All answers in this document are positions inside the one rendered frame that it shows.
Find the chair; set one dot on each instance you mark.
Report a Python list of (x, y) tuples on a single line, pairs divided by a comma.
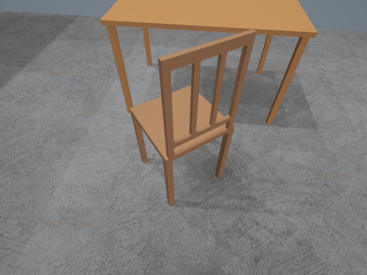
[(180, 122)]

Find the table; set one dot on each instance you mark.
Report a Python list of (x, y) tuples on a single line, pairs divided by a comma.
[(266, 17)]

